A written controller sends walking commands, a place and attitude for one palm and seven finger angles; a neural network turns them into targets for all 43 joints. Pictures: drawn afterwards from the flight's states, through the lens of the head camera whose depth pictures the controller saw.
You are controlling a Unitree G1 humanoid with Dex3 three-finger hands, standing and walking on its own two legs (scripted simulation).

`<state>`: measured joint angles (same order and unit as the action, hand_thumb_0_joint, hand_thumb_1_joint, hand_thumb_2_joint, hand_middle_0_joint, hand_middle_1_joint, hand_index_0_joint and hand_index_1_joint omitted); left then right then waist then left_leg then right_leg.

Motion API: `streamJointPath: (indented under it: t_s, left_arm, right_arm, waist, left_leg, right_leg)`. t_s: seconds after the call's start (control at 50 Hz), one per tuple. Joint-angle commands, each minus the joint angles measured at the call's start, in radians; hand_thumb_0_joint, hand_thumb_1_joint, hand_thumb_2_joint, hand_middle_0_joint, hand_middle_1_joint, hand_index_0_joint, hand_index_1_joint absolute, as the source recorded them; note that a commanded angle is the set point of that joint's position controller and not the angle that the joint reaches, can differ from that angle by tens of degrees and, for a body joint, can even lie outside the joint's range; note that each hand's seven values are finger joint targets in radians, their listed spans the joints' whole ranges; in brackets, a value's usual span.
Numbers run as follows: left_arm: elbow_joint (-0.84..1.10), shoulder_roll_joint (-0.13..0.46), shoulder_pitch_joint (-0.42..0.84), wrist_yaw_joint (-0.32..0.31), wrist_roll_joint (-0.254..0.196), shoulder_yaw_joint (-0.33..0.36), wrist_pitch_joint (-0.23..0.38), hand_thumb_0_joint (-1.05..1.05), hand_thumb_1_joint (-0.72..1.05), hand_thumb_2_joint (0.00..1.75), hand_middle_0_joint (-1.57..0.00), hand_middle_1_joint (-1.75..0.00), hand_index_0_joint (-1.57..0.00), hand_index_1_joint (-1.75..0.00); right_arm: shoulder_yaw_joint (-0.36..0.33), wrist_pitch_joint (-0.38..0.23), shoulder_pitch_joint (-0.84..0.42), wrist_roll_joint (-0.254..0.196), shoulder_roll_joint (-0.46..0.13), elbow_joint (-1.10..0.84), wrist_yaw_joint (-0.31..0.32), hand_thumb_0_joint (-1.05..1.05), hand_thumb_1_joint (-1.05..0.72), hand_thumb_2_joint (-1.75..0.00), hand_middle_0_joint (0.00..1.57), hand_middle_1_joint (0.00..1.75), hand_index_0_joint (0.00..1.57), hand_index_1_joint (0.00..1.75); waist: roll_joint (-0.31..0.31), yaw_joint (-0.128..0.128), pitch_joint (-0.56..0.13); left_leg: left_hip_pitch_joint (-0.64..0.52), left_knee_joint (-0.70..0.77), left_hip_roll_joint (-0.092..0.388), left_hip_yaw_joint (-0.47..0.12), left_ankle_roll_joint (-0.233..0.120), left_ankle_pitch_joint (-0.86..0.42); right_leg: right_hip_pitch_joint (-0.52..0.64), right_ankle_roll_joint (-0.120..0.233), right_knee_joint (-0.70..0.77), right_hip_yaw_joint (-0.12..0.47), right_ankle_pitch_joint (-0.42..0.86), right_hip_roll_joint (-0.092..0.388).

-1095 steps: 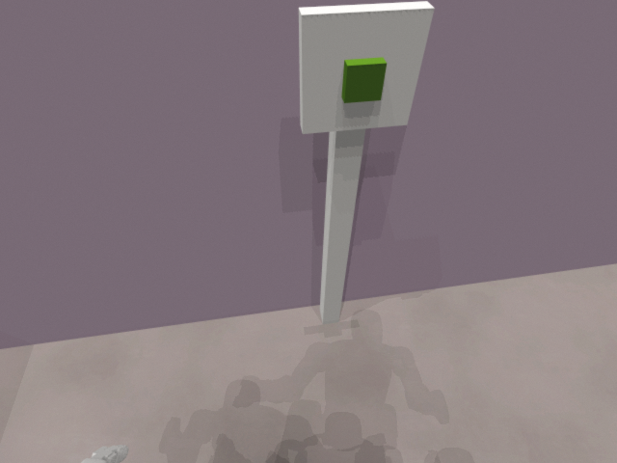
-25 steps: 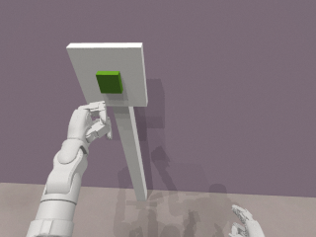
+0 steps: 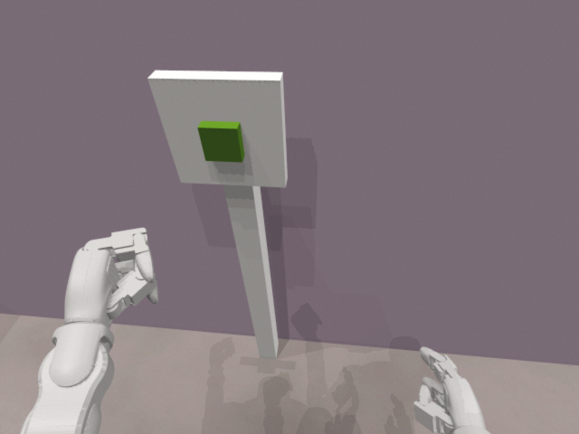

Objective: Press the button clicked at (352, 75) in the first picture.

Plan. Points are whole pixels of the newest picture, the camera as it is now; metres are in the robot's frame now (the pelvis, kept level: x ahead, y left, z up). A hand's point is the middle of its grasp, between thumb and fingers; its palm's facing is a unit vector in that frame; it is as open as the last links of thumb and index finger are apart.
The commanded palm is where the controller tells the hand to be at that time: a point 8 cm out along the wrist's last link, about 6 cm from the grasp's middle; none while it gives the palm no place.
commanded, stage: draw the hand back to the body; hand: left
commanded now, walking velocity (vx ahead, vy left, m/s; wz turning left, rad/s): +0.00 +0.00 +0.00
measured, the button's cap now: (222, 140) +0.51 +0.16 +0.16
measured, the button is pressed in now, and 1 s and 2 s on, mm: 0 0 0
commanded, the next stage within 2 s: step back with the hand held close in 0.78 s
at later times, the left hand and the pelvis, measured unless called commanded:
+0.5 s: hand (76, 301) +0.20 +0.25 +0.16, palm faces +0.38 -0.84 -0.39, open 3.1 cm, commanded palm +0.15 +0.30 +0.17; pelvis +0.03 +0.02 +0.00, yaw +0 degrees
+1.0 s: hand (69, 292) +0.21 +0.26 +0.16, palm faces +0.40 -0.81 -0.42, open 3.1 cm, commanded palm +0.16 +0.30 +0.17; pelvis +0.03 +0.02 +0.00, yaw +0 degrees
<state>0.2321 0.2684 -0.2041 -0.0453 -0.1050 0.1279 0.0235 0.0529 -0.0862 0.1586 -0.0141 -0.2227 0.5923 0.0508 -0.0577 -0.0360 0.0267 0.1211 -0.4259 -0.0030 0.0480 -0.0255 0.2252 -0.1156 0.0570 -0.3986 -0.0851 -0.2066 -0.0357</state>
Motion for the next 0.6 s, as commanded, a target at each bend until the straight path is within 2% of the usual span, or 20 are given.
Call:
streamJointPath:
  t_s: [0.0, 0.04, 0.06, 0.08, 0.14, 0.18, 0.26, 0.28, 0.32, 0.34, 0.38, 0.4, 0.48, 0.54, 0.58]
  left_arm:
    - [0.311, 0.170, 0.182, -0.058, 0.028, 0.108, 0.129, 0.00, 0.90, 0.90, -1.30, -1.50, -1.30, -1.50]
    - [0.322, 0.152, 0.141, -0.066, 0.034, 0.096, 0.139, 0.00, 0.90, 0.90, -1.30, -1.50, -1.30, -1.50]
    - [0.310, 0.146, 0.114, -0.068, 0.035, 0.095, 0.140, 0.00, 0.90, 0.90, -1.30, -1.50, -1.30, -1.50]
    - [0.305, 0.150, 0.088, -0.068, 0.037, 0.100, 0.140, 0.00, 0.90, 0.90, -1.30, -1.50, -1.30, -1.50]
    - [0.311, 0.155, -0.018, -0.070, 0.036, 0.131, 0.148, 0.00, 0.90, 0.90, -1.30, -1.50, -1.30, -1.50]
    - [0.316, 0.154, -0.076, -0.066, 0.038, 0.137, 0.148, 0.00, 0.90, 0.90, -1.30, -1.50, -1.30, -1.50]
    - [0.388, 0.176, -0.138, -0.070, 0.038, 0.182, 0.159, 0.00, 0.90, 0.90, -1.30, -1.50, -1.30, -1.50]
    - [0.396, 0.196, -0.160, -0.072, 0.039, 0.200, 0.159, 0.00, 0.90, 0.90, -1.30, -1.50, -1.30, -1.50]
    - [0.434, 0.196, -0.182, -0.076, 0.038, 0.210, 0.161, 0.00, 0.90, 0.90, -1.30, -1.50, -1.30, -1.50]
    - [0.439, 0.198, -0.206, -0.078, 0.039, 0.220, 0.161, 0.00, 0.90, 0.90, -1.30, -1.50, -1.30, -1.50]
    - [0.459, 0.216, -0.242, -0.081, 0.041, 0.243, 0.159, 0.00, 0.90, 0.90, -1.30, -1.50, -1.30, -1.50]
    - [0.467, 0.203, -0.252, -0.080, 0.039, 0.235, 0.158, 0.00, 0.90, 0.90, -1.30, -1.50, -1.30, -1.50]
    - [0.462, 0.216, -0.328, -0.083, 0.038, 0.273, 0.152, 0.00, 0.90, 0.90, -1.30, -1.50, -1.30, -1.50]
    - [0.462, 0.177, -0.282, -0.082, 0.043, 0.228, 0.149, 0.00, 0.90, 0.90, -1.30, -1.50, -1.30, -1.50]
    - [0.459, 0.178, -0.259, -0.085, 0.049, 0.216, 0.145, 0.00, 0.90, 0.90, -1.30, -1.50, -1.30, -1.50]
  right_arm:
    - [-0.042, -0.053, -0.124, 0.007, -0.089, -0.144, 0.010, 0.00, -0.90, -0.90, 0.20, 0.30, 0.20, 0.30]
    - [-0.043, -0.054, -0.123, 0.006, -0.088, -0.140, 0.010, 0.00, -0.90, -0.90, 0.20, 0.30, 0.20, 0.30]
    - [-0.043, -0.054, -0.125, 0.007, -0.089, -0.139, 0.010, 0.00, -0.90, -0.90, 0.20, 0.30, 0.20, 0.30]
    - [-0.046, -0.055, -0.125, 0.008, -0.095, -0.135, 0.010, 0.00, -0.90, -0.90, 0.20, 0.30, 0.20, 0.30]
    - [-0.055, -0.046, -0.119, 0.009, -0.096, -0.135, 0.007, 0.00, -0.90, -0.90, 0.20, 0.30, 0.20, 0.30]
    - [-0.058, -0.040, -0.121, 0.009, -0.099, -0.136, 0.004, 0.00, -0.90, -0.90, 0.20, 0.30, 0.20, 0.30]
    - [-0.063, -0.036, -0.118, 0.008, -0.095, -0.146, 0.000, 0.00, -0.90, -0.90, 0.20, 0.30, 0.20, 0.30]
    - [-0.062, -0.039, -0.117, 0.010, -0.098, -0.146, 0.002, 0.00, -0.90, -0.90, 0.20, 0.30, 0.20, 0.30]
    - [-0.062, -0.041, -0.112, 0.009, -0.093, -0.153, 0.002, 0.00, -0.90, -0.90, 0.20, 0.30, 0.20, 0.30]
    - [-0.064, -0.043, -0.107, 0.008, -0.093, -0.153, 0.003, 0.00, -0.90, -0.90, 0.20, 0.30, 0.20, 0.30]
    - [-0.065, -0.049, -0.104, 0.008, -0.098, -0.155, 0.004, 0.00, -0.90, -0.90, 0.20, 0.30, 0.20, 0.30]
    - [-0.065, -0.049, -0.101, 0.005, -0.093, -0.157, 0.005, 0.00, -0.90, -0.90, 0.20, 0.30, 0.20, 0.30]
    - [-0.071, -0.052, -0.092, 0.004, -0.097, -0.156, 0.008, 0.00, -0.90, -0.90, 0.20, 0.30, 0.20, 0.30]
    - [-0.070, -0.053, -0.085, 0.006, -0.100, -0.151, 0.008, 0.00, -0.90, -0.90, 0.20, 0.30, 0.20, 0.30]
    - [-0.071, -0.056, -0.083, 0.007, -0.106, -0.148, 0.011, 0.00, -0.90, -0.90, 0.20, 0.30, 0.20, 0.30]
  waist:
    - [-0.026, 0.001, -0.143]
    - [-0.034, 0.003, -0.124]
    - [-0.024, 0.001, -0.093]
    - [0.019, 0.001, -0.077]
    - [0.053, -0.009, -0.095]
    - [0.070, -0.015, -0.077]
    - [0.013, -0.022, -0.089]
    - [0.023, -0.027, -0.083]
    - [-0.019, -0.026, -0.083]
    - [-0.006, -0.026, -0.084]
    - [-0.021, -0.032, -0.085]
    - [-0.026, -0.027, -0.077]
    - [0.007, -0.034, -0.062]
    - [0.000, -0.017, -0.036]
    - [0.016, -0.013, -0.023]
  left_leg:
    - [-0.057, 0.080, 0.006, -0.055, -0.011, -0.071]
    - [-0.066, 0.086, 0.008, -0.059, -0.008, -0.076]
    - [-0.057, 0.092, 0.009, -0.061, -0.009, -0.072]
    - [-0.053, 0.092, 0.010, -0.064, -0.011, -0.075]
    - [-0.055, 0.088, 0.014, -0.065, -0.012, -0.129]
    - [-0.047, 0.087, 0.015, -0.067, -0.010, -0.153]
    - [-0.045, 0.083, 0.021, -0.070, -0.003, -0.171]
    - [-0.036, 0.082, 0.020, -0.073, -0.002, -0.168]
    - [-0.034, 0.080, 0.022, -0.076, 0.003, -0.179]
    - [-0.037, 0.075, 0.024, -0.077, 0.004, -0.197]
    - [-0.030, 0.070, 0.025, -0.080, 0.008, -0.214]
    - [-0.036, 0.071, 0.027, -0.080, 0.010, -0.215]
    - [-0.029, 0.060, 0.031, -0.077, 0.012, -0.248]
    - [-0.033, 0.063, 0.031, -0.082, 0.010, -0.232]
    - [-0.036, 0.064, 0.033, -0.085, 0.006, -0.205]
  right_leg:
    - [0.027, -0.031, 0.113, 0.103, 0.035, 0.057]
    - [0.021, -0.029, 0.116, 0.095, 0.036, 0.053]
    - [0.010, -0.028, 0.119, 0.092, 0.030, 0.051]
    - [0.006, -0.029, 0.129, 0.092, 0.023, 0.047]
    - [0.035, -0.030, 0.107, 0.086, 0.082, 0.048]
    - [0.035, -0.030, 0.103, 0.083, 0.101, 0.043]
    - [0.043, -0.028, 0.084, 0.079, 0.118, 0.046]
    - [0.044, -0.027, 0.089, 0.081, 0.112, 0.042]
    - [0.044, -0.025, 0.078, 0.079, 0.124, 0.044]
    - [0.043, -0.025, 0.075, 0.077, 0.138, 0.041]
    - [0.047, -0.024, 0.072, 0.078, 0.146, 0.038]
    - [0.037, -0.025, 0.069, 0.077, 0.146, 0.040]
    - [0.032, -0.025, 0.069, 0.075, 0.171, 0.034]
    - [0.002, -0.028, 0.068, 0.072, 0.149, 0.038]
    - [-0.013, -0.028, 0.077, 0.072, 0.121, 0.036]
